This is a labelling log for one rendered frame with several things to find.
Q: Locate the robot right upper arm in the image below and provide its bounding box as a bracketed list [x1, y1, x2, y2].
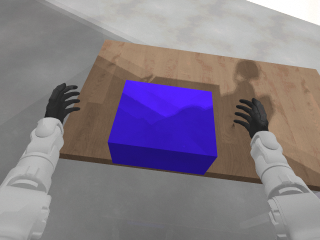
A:
[267, 192, 320, 240]

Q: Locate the table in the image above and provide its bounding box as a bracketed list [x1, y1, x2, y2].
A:
[59, 39, 320, 199]

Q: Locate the carton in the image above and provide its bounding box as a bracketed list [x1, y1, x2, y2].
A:
[107, 80, 218, 175]

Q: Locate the left robot hand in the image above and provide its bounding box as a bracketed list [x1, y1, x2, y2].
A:
[44, 83, 80, 124]

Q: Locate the robot left upper arm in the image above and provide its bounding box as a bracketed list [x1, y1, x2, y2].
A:
[0, 185, 52, 240]

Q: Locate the robot right forearm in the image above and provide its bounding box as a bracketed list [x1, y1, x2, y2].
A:
[250, 131, 320, 202]

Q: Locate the right robot hand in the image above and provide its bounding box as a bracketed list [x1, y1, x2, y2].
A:
[233, 98, 269, 139]

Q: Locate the robot left forearm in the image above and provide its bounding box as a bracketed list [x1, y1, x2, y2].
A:
[0, 117, 64, 194]

